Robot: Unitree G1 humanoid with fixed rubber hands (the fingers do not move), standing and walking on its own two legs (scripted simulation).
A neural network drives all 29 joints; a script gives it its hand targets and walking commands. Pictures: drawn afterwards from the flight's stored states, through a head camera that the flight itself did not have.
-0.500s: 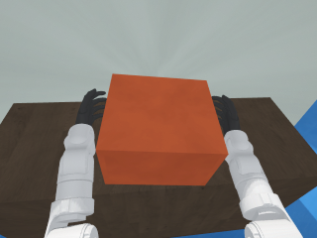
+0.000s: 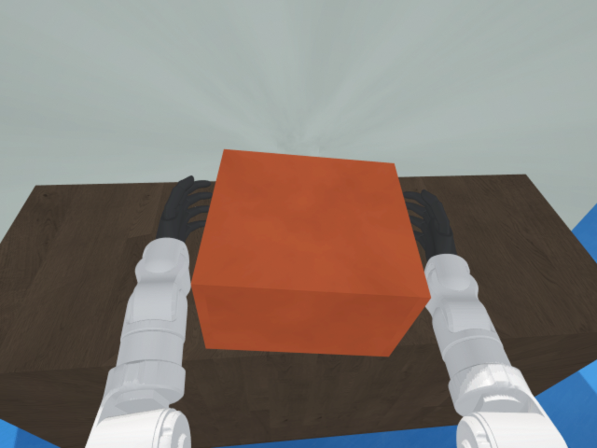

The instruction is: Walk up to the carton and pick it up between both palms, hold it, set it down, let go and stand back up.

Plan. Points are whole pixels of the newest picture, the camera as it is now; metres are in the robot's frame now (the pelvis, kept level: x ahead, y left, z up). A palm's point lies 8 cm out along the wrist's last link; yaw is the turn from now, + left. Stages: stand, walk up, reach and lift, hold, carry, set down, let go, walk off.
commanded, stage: set down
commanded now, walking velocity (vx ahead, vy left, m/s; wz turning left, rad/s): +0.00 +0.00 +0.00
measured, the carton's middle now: (304, 251) +0.39 +0.01 +0.05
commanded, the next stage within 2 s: none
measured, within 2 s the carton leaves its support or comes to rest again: rests again in 0.98 s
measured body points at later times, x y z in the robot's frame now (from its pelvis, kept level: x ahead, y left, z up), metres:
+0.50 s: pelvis +0.00 +0.00 +0.00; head +0.03 +0.01 +0.45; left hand +0.40 +0.19 +0.06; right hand +0.39 -0.18 +0.06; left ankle +0.00 +0.12 -0.75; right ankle -0.03 -0.10 -0.75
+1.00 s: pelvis +0.01 +0.00 +0.00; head +0.07 +0.01 +0.44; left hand +0.40 +0.19 +0.01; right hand +0.40 -0.18 +0.02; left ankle +0.01 +0.12 -0.75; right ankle -0.03 -0.10 -0.75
